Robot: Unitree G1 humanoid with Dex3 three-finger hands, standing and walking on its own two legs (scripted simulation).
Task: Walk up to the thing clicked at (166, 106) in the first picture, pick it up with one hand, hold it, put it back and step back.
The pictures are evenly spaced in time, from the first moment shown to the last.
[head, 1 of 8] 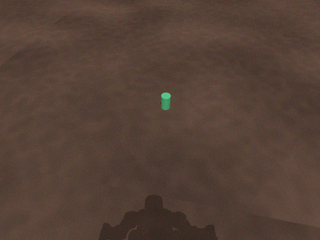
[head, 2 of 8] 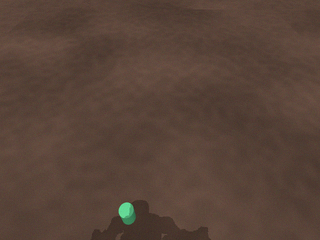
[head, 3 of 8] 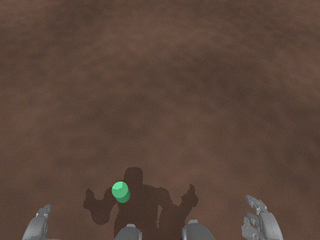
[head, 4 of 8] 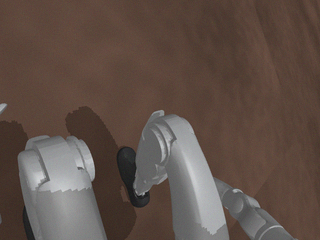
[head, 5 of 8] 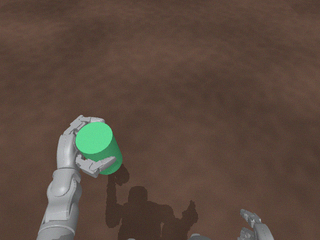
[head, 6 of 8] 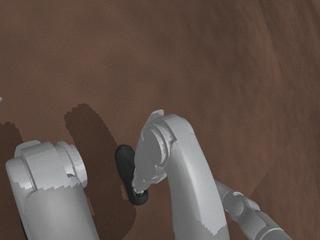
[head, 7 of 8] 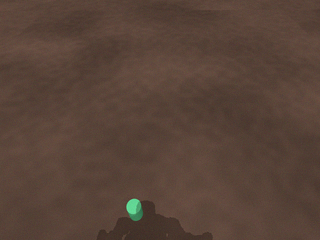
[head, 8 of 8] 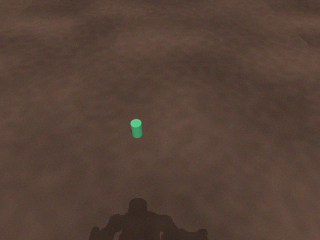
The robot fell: no
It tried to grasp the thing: yes
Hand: left
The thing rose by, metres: 0.70
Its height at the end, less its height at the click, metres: +0.00
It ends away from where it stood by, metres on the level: 0.03
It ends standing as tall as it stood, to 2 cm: yes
